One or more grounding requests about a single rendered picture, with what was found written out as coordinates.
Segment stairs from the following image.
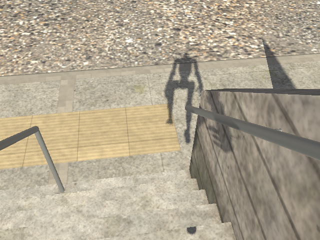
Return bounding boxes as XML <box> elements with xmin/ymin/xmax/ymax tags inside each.
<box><xmin>0</xmin><ymin>169</ymin><xmax>236</xmax><ymax>240</ymax></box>

